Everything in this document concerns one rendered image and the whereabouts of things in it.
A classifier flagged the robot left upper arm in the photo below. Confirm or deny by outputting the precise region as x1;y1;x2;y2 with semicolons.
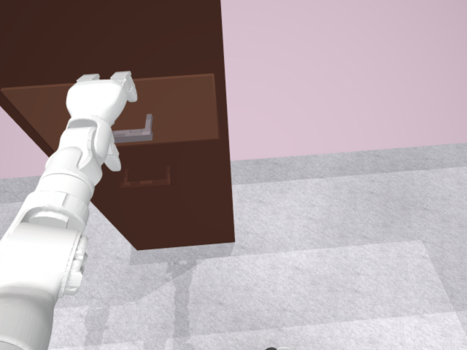
0;222;89;350

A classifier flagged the cabinet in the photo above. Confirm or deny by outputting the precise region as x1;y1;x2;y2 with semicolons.
0;0;235;251

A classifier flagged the left robot hand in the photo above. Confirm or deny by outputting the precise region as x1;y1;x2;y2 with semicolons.
66;71;137;171

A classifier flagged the handle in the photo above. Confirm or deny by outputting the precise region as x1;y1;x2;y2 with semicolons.
120;179;172;192
112;114;153;143

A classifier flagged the left robot forearm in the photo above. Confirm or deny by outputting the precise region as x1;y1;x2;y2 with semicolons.
0;114;112;259

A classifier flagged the drawer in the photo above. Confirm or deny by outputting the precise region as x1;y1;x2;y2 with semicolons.
1;74;218;151

